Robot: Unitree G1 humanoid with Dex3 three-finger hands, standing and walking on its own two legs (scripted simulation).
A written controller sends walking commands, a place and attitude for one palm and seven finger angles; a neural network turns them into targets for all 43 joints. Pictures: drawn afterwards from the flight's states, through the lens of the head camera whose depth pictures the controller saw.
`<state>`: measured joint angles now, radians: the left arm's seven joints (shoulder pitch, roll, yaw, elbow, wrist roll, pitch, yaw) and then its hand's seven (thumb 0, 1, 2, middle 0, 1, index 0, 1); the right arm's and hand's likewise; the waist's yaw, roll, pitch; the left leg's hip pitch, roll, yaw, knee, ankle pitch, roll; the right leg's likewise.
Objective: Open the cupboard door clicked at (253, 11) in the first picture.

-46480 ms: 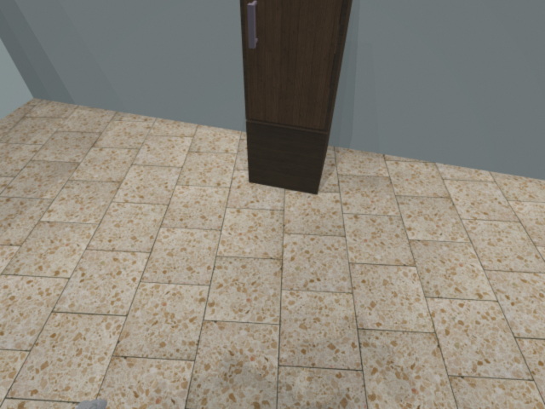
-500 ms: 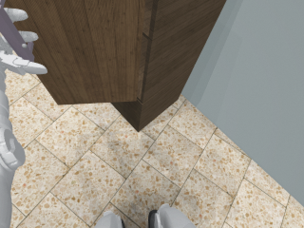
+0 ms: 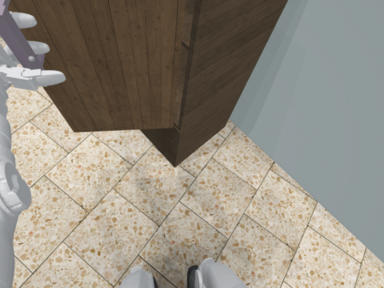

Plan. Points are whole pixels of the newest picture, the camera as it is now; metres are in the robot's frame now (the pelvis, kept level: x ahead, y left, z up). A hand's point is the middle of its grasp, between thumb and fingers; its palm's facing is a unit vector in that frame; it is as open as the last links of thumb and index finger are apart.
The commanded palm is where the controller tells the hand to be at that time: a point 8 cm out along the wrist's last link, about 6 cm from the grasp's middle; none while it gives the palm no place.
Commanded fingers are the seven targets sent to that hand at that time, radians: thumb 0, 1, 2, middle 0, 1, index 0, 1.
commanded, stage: close the thumb around the handle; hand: left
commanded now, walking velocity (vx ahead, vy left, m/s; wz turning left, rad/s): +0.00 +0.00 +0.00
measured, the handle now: (23, 39) +0.58 +0.25 +0.11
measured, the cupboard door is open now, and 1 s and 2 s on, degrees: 54 66 100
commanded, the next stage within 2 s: pull the door open along its arc in 0.46 s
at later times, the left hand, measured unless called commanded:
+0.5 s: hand (33, 58) +0.53 +0.23 +0.11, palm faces +0.00 -1.00 -0.01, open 5.5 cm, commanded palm +0.52 +0.27 +0.10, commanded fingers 0.00 0.90 0.90 -0.40 -1.35 -0.40 -1.35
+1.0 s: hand (36, 87) +0.47 +0.22 +0.11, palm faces -0.04 -1.00 -0.01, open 5.9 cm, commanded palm +0.41 +0.27 +0.10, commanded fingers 0.00 0.90 0.90 -0.40 -1.35 -0.40 -1.35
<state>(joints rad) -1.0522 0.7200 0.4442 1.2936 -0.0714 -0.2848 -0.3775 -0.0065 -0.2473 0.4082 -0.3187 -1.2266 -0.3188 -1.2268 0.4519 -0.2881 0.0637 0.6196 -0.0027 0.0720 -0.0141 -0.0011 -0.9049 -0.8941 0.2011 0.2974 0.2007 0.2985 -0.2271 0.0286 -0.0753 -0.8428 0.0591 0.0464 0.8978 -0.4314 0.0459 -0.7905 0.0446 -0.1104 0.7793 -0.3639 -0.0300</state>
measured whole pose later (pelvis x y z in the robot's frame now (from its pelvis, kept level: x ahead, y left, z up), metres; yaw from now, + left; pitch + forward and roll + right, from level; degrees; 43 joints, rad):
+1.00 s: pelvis +0.02 +0.00 +0.01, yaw -2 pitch +17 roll -3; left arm -0.61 0.51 0.43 0.88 -0.21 -0.27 -0.38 0.01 0.71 0.74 -0.37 -1.35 -0.36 -1.35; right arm 0.43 -0.28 0.03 0.56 0.03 0.10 0.01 0.00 -0.91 -0.89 0.20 0.30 0.20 0.30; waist -0.15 0.04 -0.12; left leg -0.67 0.06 0.09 0.80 -0.43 0.05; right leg -0.65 0.05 -0.06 0.71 -0.36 -0.03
